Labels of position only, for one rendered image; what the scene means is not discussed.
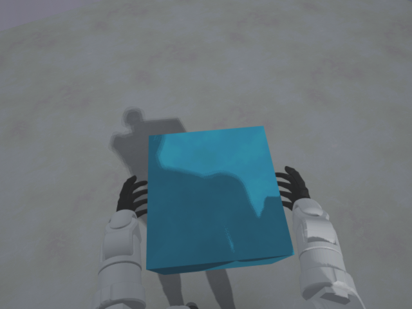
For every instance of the right robot forearm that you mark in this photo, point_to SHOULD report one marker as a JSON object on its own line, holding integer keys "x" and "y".
{"x": 323, "y": 273}

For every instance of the robot right hand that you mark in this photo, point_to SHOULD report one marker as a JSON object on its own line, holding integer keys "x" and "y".
{"x": 296, "y": 187}

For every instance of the left robot forearm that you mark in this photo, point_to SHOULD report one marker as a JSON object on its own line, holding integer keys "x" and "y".
{"x": 119, "y": 266}

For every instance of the robot left hand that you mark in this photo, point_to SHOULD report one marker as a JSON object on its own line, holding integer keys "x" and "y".
{"x": 127, "y": 196}

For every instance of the carton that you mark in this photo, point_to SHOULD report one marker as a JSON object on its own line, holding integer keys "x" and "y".
{"x": 213, "y": 202}

